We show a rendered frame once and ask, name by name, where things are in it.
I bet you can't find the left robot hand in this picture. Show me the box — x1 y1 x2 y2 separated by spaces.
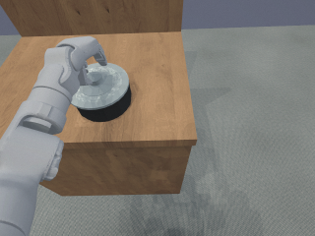
56 36 107 87

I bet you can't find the table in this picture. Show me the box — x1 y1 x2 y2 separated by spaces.
0 0 198 197

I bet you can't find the knob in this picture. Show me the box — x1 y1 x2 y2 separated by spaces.
87 71 103 87

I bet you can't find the pot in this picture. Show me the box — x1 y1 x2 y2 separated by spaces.
77 84 132 122

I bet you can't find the robot left forearm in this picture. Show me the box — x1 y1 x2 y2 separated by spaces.
0 42 86 157

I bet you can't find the robot left upper arm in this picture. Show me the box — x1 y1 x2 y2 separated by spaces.
0 125 64 236

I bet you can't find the lid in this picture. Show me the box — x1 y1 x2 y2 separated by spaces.
71 63 129 110

